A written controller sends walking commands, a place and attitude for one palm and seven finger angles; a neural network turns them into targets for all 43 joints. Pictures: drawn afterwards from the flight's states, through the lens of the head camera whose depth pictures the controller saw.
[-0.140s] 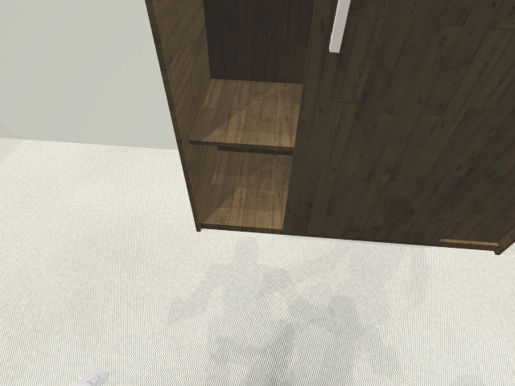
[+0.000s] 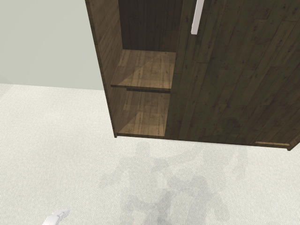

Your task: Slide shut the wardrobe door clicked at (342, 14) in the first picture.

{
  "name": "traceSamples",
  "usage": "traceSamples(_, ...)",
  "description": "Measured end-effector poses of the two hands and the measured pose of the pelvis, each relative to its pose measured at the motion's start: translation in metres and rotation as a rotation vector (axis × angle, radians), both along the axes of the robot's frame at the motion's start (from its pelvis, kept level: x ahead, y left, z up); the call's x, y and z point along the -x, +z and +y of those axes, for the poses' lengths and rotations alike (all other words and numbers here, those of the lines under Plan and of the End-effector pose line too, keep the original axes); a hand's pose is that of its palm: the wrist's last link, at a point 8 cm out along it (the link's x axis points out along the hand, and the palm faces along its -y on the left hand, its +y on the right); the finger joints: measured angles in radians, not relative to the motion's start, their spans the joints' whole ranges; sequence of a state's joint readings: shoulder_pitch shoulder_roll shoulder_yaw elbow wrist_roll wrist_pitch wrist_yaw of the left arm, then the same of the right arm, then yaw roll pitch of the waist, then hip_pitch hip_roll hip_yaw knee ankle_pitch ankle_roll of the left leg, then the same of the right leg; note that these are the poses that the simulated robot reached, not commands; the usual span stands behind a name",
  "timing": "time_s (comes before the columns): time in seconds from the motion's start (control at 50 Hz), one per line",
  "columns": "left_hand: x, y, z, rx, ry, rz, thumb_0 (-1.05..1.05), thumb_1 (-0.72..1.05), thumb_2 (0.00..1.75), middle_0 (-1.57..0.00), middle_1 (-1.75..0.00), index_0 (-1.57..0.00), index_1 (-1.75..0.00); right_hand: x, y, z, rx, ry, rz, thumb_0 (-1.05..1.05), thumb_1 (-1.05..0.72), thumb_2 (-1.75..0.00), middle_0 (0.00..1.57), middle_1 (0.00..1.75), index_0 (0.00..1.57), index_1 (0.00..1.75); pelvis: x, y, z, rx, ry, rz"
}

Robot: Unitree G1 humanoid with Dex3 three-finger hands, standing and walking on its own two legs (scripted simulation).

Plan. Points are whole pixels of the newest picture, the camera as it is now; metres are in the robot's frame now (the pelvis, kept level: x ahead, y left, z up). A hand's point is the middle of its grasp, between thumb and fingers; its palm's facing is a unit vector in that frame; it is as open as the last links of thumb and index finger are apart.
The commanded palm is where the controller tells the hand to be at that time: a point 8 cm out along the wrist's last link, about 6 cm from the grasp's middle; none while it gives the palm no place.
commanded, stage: stand and wait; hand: right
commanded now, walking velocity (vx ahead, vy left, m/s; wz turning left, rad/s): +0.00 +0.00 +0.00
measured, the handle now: (198, 6) +0.83 -0.14 +0.24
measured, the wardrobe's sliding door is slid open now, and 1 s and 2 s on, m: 0.38 0.38 0.38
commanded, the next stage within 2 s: look at it before walking up in 0.68 s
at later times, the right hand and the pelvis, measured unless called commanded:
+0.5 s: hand out of the picture +0.06 -0.23 -0.15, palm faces -0.03 +0.94 -0.33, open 7.4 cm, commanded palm none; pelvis -0.01 +0.02 +0.01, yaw +0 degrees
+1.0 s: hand out of the picture +0.05 -0.22 -0.15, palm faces -0.03 +0.95 -0.32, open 7.4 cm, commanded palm none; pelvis -0.02 +0.02 +0.01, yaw +0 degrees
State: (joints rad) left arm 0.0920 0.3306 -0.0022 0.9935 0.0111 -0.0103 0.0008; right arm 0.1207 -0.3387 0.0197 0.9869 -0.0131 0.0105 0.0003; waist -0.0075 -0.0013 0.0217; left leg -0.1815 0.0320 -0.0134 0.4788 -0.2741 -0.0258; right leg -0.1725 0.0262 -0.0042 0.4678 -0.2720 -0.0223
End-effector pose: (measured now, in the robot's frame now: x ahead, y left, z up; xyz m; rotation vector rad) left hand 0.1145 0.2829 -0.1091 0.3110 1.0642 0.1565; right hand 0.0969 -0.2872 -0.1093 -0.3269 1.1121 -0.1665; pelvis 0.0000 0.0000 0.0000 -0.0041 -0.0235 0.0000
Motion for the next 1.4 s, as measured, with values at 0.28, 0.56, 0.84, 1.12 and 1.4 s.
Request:
traceSamples(0.28, 0.024, -0.003, 0.011, -0.002, 0.026, 0.071, 0.01, 0.90, 0.90, -0.20, -0.30, -0.21, -0.30, 0.025, -0.008, 0.017, -0.029, -0.023, 0.062, 0.01, -0.90, -0.90, 0.21, 0.30, 0.20, 0.30, 0.004, 0.003, 0.010, 0.000, 0.000, -0.006)
traceSamples(0.56, 0.063, -0.008, 0.023, -0.006, 0.062, 0.156, 0.01, 0.90, 0.90, -0.20, -0.30, -0.20, -0.30, 0.045, -0.005, 0.014, -0.005, -0.040, 0.101, 0.01, -0.91, -0.90, 0.21, 0.30, 0.20, 0.30, 0.012, 0.006, 0.016, -0.001, -0.001, -0.015)
traceSamples(0.84, 0.069, -0.009, 0.022, 0.007, 0.060, 0.149, 0.01, 0.90, 0.90, -0.20, -0.30, -0.20, -0.30, 0.046, -0.003, 0.020, -0.011, -0.032, 0.081, 0.01, -0.91, -0.90, 0.21, 0.30, 0.20, 0.30, 0.019, 0.007, 0.019, 0.000, 0.000, -0.017)
traceSamples(1.12, 0.071, -0.007, 0.023, 0.001, 0.057, 0.157, 0.01, 0.90, 0.90, -0.20, -0.30, -0.20, -0.30, 0.055, -0.006, 0.021, -0.019, -0.040, 0.102, 0.01, -0.91, -0.90, 0.21, 0.30, 0.20, 0.30, 0.021, 0.007, 0.019, -0.002, -0.002, -0.013)
traceSamples(1.4, 0.066, -0.006, 0.023, -0.001, 0.053, 0.155, 0.01, 0.90, 0.90, -0.20, -0.30, -0.20, -0.30, 0.057, -0.005, 0.017, -0.012, -0.045, 0.113, 0.01, -0.91, -0.90, 0.21, 0.30, 0.20, 0.30, 0.018, 0.008, 0.018, -0.002, -0.003, -0.012)
